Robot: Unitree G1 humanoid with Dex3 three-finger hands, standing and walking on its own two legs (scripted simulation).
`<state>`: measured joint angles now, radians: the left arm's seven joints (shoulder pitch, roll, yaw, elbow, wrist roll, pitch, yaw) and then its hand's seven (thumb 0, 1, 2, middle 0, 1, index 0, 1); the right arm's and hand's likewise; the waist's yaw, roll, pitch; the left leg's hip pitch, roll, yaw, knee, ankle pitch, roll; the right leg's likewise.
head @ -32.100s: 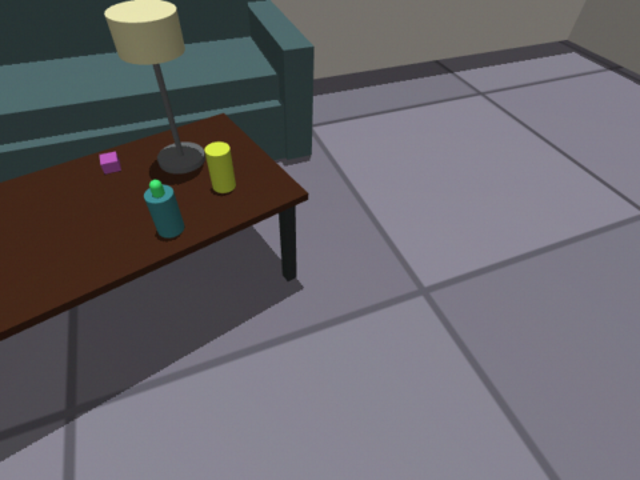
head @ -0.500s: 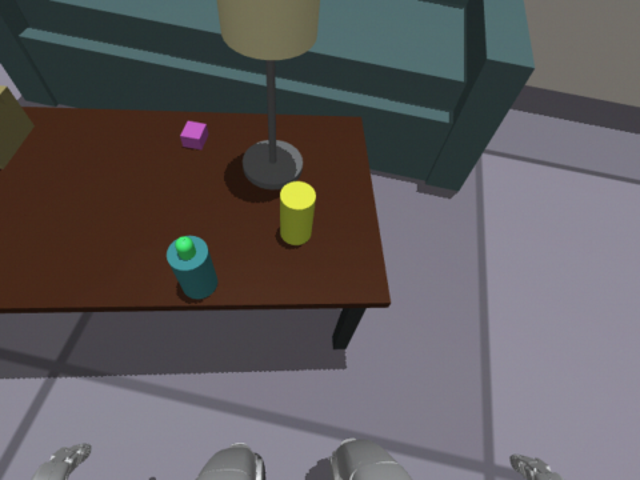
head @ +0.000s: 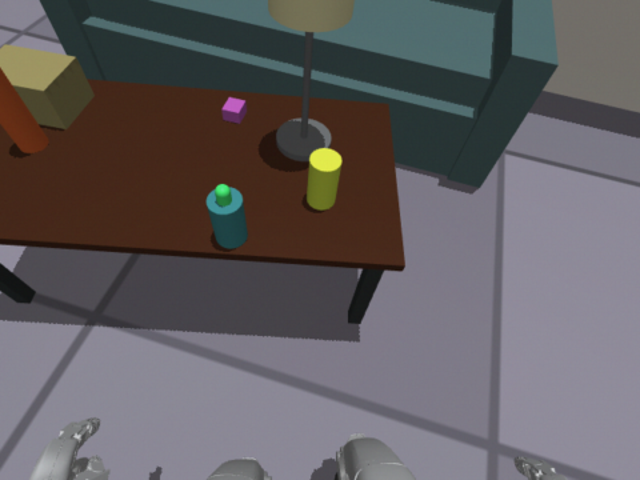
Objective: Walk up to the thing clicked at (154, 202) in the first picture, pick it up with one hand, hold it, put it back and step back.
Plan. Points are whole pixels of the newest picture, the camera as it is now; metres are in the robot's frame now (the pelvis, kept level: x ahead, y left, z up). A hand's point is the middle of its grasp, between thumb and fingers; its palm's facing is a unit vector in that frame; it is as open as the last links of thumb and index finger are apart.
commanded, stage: step back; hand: left
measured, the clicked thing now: (227, 213) +0.62 +0.17 -0.22
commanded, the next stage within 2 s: none
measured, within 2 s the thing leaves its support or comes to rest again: neither
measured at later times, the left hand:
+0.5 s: hand out of the picture -0.07 +0.23 -0.13, palm faces -0.06 -0.90 -0.43, open 7.3 cm
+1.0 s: hand out of the picture -0.24 +0.22 -0.15, palm faces -0.05 -0.91 -0.42, open 7.3 cm
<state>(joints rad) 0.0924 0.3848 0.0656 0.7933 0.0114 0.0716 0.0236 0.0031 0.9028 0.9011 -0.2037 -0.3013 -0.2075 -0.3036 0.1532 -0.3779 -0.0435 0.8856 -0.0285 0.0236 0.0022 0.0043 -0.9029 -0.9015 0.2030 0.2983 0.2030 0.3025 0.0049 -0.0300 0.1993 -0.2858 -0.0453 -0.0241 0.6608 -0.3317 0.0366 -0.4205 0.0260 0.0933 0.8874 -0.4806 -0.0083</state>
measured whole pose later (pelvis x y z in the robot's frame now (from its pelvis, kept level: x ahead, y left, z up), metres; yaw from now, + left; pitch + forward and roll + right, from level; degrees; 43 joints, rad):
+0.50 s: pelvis -0.16 -0.03 +0.01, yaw -4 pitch -2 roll +2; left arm 0.22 0.35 0.07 0.85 0.04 0.06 0.00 0.01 0.90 0.90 -0.21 -0.30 -0.21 -0.30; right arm 0.18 -0.42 -0.06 0.86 0.00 0.05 -0.02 0.00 -0.90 -0.90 0.20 0.30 0.20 0.30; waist 0.02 0.02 0.13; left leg -0.51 -0.11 -0.12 1.12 -0.46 -0.01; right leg -0.29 -0.03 0.03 0.65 -0.32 -0.01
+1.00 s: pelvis -0.34 -0.05 -0.01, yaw -3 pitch -3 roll -2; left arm 0.16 0.36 0.06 0.89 0.03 0.05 0.01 0.00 0.90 0.90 -0.20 -0.30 -0.21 -0.30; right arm 0.08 -0.42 -0.04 0.83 -0.03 0.06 -0.01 0.00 -0.90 -0.90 0.21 0.30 0.21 0.30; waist 0.01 0.07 0.17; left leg -0.47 0.08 -0.05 0.71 -0.23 -0.01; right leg -0.22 0.06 0.00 0.67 -0.41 -0.02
